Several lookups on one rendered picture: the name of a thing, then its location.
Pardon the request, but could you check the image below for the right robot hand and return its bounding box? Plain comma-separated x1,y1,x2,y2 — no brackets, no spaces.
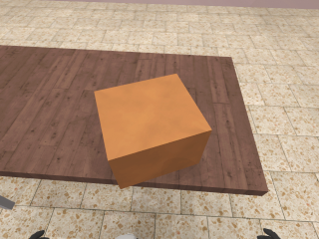
256,228,281,239

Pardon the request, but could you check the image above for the table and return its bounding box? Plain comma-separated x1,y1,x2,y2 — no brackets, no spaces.
0,45,269,210

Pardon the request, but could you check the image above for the carton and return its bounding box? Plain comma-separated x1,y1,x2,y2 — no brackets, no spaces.
94,74,212,189

